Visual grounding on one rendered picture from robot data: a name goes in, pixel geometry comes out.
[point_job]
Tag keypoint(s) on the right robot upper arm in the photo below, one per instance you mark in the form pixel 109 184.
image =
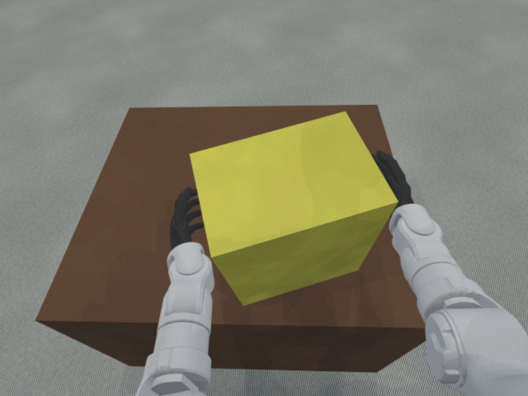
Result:
pixel 480 352

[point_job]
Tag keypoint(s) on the right robot forearm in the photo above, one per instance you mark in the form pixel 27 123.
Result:
pixel 432 273

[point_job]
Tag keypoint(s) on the left robot forearm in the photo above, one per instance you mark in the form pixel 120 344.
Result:
pixel 180 360

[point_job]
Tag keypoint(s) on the left robot hand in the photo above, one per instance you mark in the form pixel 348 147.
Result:
pixel 180 231

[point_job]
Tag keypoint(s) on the right robot hand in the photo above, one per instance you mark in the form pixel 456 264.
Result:
pixel 395 178

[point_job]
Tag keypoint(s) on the pedestal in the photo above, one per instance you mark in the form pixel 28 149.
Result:
pixel 108 291

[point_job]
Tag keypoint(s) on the carton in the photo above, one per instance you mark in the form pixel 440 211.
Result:
pixel 291 207

